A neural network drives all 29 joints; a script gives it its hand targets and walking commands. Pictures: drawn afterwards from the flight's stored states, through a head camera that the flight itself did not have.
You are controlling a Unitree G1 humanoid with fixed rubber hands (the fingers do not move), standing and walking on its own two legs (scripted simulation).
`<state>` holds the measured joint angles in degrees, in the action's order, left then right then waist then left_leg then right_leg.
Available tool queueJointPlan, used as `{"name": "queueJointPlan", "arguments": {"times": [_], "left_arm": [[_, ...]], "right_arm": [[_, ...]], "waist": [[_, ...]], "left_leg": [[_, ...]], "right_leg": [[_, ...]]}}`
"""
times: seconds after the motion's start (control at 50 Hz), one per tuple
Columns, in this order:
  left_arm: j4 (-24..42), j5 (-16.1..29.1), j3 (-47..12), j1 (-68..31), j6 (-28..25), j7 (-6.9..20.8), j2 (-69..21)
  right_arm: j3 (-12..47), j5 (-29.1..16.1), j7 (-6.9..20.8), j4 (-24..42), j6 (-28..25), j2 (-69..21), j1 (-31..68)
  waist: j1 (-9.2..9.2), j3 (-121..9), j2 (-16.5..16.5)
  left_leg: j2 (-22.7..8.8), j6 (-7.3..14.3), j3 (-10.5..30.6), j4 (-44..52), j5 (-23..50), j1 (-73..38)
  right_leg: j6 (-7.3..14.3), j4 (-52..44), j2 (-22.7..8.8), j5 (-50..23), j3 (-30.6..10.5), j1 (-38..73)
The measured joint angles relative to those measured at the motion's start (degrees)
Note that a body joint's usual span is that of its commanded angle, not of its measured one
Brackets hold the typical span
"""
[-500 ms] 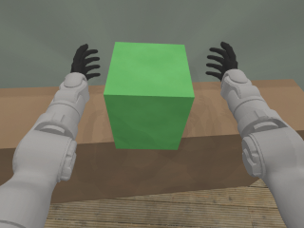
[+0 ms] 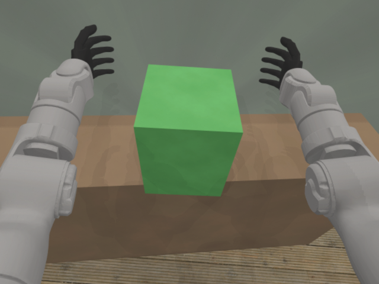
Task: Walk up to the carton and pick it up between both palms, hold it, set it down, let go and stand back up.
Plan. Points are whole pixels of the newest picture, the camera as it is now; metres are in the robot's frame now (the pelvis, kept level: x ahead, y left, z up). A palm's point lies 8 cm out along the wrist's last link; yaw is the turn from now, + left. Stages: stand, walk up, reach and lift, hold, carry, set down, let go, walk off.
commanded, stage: set down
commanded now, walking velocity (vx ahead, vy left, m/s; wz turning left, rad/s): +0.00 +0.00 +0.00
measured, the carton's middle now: (186, 133) +0.46 -0.01 +0.04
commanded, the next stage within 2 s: none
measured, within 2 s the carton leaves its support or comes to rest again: neither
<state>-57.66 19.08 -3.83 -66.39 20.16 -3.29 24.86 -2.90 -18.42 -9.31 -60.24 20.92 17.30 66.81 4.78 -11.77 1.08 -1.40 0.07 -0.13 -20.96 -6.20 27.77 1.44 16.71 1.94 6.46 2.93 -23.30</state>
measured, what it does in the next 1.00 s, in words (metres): stands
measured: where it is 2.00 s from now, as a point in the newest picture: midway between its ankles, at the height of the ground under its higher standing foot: outside the picture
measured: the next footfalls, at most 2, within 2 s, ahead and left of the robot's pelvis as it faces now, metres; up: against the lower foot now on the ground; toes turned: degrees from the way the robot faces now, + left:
none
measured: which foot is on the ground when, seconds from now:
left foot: down 0.00-1.00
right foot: down 0.00-1.00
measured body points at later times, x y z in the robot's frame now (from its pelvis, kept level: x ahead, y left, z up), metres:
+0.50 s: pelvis +0.00 +0.00 +0.00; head +0.01 +0.02 +0.45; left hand +0.42 +0.20 +0.13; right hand +0.40 -0.21 +0.14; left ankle +0.03 +0.11 -0.74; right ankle +0.00 -0.10 -0.74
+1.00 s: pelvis +0.00 +0.00 +0.00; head +0.01 +0.02 +0.45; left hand +0.35 +0.20 +0.07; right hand +0.33 -0.21 +0.09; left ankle +0.03 +0.11 -0.74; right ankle +0.00 -0.10 -0.74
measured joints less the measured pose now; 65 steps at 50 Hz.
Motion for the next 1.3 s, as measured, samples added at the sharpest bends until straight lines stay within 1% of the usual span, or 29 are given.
{"name": "queueJointPlan", "arguments": {"times": [0.08,0.14,0.18,0.24,0.34,0.44,0.5,0.6,0.68,0.74,0.88,1.02,1.12,1.3], "left_arm": [[2.20,-2.36,2.14,2.18,1.14,1.27,-0.63],[4.53,-4.69,4.11,5.78,1.02,2.27,-1.79],[6.75,-6.32,5.44,9.21,0.61,2.87,-2.87],[11.40,-7.92,6.93,15.53,0.08,3.36,-4.56],[20.78,-7.53,7.69,25.26,0.66,2.46,-6.07],[27.57,-6.15,7.40,29.61,2.25,0.95,-6.15],[29.20,-5.96,7.57,30.05,3.05,0.99,-6.03],[29.65,-7.44,8.88,30.30,3.82,2.40,-6.39],[30.41,-8.90,9.79,32.42,3.64,3.60,-7.09],[32.17,-9.42,9.85,35.54,3.22,4.05,-7.64],[39.86,-8.47,8.23,45.36,1.55,3.56,-8.50],[46.89,-6.56,6.20,53.27,-0.70,2.63,-8.48],[49.17,-6.36,5.68,57.13,-2.65,2.80,-8.50],[50.89,-6.20,4.43,65.23,-7.25,3.25,-8.69]], "right_arm": [[1.43,-1.62,0.15,0.83,0.21,1.03,-1.64],[2.09,-2.17,0.21,2.79,-0.37,1.05,-5.22],[2.17,-2.13,0.22,5.04,-0.98,0.63,-8.84],[1.55,-1.39,0.24,10.08,-1.79,-0.67,-15.54],[-0.90,1.12,0.60,19.88,-2.22,-3.68,-24.99],[-2.08,2.59,0.79,26.20,-1.74,-4.89,-28.18],[-1.71,2.48,0.55,27.57,-1.26,-4.79,-28.09],[-0.86,2.18,-0.49,28.47,-0.75,-4.93,-28.82],[-0.97,2.56,-1.23,30.29,-0.93,-5.89,-32.28],[-1.32,3.06,-1.33,32.69,-1.45,-6.83,-36.22],[-1.67,3.87,-0.17,40.57,-3.69,-7.80,-46.14],[-0.77,3.28,1.47,47.09,-5.56,-6.56,-53.02],[0.29,3.01,2.04,49.76,-6.89,-6.13,-57.17],[2.03,3.79,2.38,53.35,-10.58,-6.91,-67.26]], "waist": [[0.11,2.20,0.04],[0.11,3.70,0.18],[0.05,4.63,0.35],[-0.18,5.72,0.66],[-0.89,6.66,0.89],[-1.86,6.58,0.81],[-2.28,6.36,0.75],[-2.39,7.20,0.73],[-2.32,8.35,0.90],[-2.41,9.24,1.06],[-3.24,10.94,1.18],[-4.34,11.04,1.06],[-4.92,10.71,0.86],[-5.70,10.91,0.33]], "left_leg": [[0.15,0.12,0.07,1.20,-0.08,-4.01],[0.32,0.22,0.09,2.30,0.02,-7.03],[0.43,0.28,0.09,3.02,0.12,-8.90],[0.55,0.33,0.00,3.74,0.22,-10.91],[0.40,0.29,-0.62,3.29,0.05,-10.98],[0.16,0.27,-1.31,2.07,-0.09,-8.98],[0.10,0.26,-1.52,1.70,-0.07,-8.50],[0.24,0.24,-1.23,1.89,-0.06,-10.40],[0.45,0.23,-0.78,2.25,-0.20,-12.89],[0.56,0.25,-0.62,2.31,-0.47,-14.40],[0.46,0.31,-1.12,1.81,-1.23,-15.38],[0.22,0.37,-1.98,1.81,-1.49,-14.65],[0.18,0.39,-2.22,2.35,-1.57,-15.29],[0.31,0.42,-2.07,2.77,-2.39,-17.90]], "right_leg": [[-0.16,-2.13,-0.06,-0.41,-0.06,4.45],[-0.25,-3.73,-0.16,-0.78,-0.12,7.71],[-0.28,-4.61,-0.24,-0.98,-0.17,9.66],[-0.30,-5.19,-0.33,-1.06,-0.32,11.55],[-0.22,-3.67,-0.25,-0.60,-0.98,10.84],[-0.15,-1.08,-0.10,-0.02,-1.67,7.92],[-0.14,-0.16,-0.06,0.18,-1.89,7.10],[-0.13,-0.11,-0.15,0.41,-1.66,8.99],[-0.14,-0.63,-0.31,0.65,-1.26,11.73],[-0.16,-0.86,-0.39,0.88,-1.14,13.37],[-0.26,-0.61,-0.33,1.28,-1.68,14.27],[-0.37,-0.61,-0.13,1.18,-2.59,13.21],[-0.42,-1.42,-0.08,1.04,-2.88,13.88],[-0.53,-2.87,-0.16,1.35,-2.85,17.02]]}}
